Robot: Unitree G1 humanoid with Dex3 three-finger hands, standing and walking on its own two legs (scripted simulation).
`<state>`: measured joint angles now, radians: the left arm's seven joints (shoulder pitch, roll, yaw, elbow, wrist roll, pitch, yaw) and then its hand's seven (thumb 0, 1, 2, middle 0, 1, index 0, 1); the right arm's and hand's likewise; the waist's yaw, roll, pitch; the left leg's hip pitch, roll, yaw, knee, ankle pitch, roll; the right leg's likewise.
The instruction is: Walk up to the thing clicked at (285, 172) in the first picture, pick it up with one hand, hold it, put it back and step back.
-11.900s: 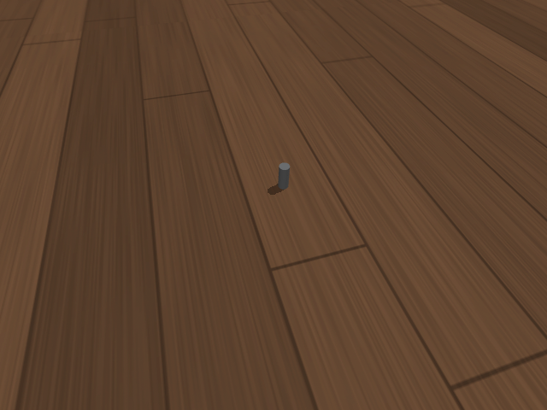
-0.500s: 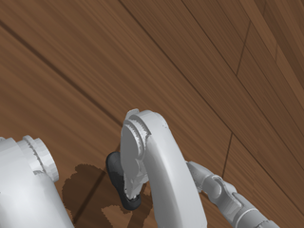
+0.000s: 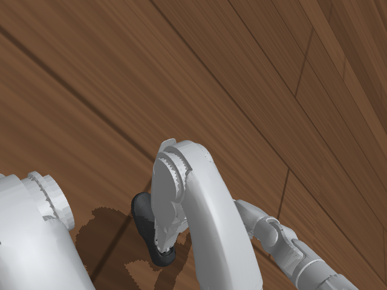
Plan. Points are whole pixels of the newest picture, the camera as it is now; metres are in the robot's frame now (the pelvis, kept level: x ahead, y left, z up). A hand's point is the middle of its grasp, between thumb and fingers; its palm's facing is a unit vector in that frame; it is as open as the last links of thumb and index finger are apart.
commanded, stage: close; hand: left
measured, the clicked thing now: out of the picture +0.45 +0.34 -0.21
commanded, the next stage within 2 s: settle in 0.10 s
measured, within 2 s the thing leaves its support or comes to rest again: leaves its support in 0.58 s
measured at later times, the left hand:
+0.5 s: hand out of the picture +0.43 +0.32 -0.18, palm faces +0.45 -0.89 -0.01, open 8.1 cm
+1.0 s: hand out of the picture +0.42 +0.35 -0.08, palm faces +0.45 -0.89 -0.02, open 8.2 cm
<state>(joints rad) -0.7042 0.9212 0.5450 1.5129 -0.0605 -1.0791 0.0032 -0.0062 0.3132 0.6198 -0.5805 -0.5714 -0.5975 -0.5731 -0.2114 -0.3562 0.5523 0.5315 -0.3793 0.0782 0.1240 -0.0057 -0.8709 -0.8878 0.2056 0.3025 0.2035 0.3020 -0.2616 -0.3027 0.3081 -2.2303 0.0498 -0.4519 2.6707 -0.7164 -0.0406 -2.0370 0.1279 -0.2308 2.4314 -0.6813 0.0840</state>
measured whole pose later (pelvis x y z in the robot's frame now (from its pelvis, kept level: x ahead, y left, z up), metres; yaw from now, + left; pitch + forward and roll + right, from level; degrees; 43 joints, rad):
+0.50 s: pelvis +0.00 +0.00 +0.00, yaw +0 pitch +12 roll -18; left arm -0.72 0.93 0.53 1.49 -0.06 -1.06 0.00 -0.05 -0.25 1.10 -0.80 -1.17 -0.87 -1.23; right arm -0.21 -0.36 0.56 0.53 -0.38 0.08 0.12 -0.01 -0.89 -0.90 0.21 0.30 0.20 0.30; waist -0.26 -0.31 0.32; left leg -2.22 0.05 -0.46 2.66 -0.71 -0.04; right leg -2.03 0.12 -0.24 2.41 -0.67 0.09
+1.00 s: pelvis +0.00 -0.01 +0.02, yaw +3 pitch +20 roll -15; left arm -0.64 0.73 0.51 1.06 -0.10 -0.76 -0.08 -0.05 -0.29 1.19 -0.80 -1.20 -0.87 -1.26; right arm -0.05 -0.32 0.34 0.57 -0.24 0.10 0.13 0.00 -0.89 -0.90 0.21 0.30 0.20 0.30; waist -0.19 -0.17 0.14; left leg -2.27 0.05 -0.35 2.56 -0.68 -0.03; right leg -2.09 0.08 -0.18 2.39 -0.69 0.06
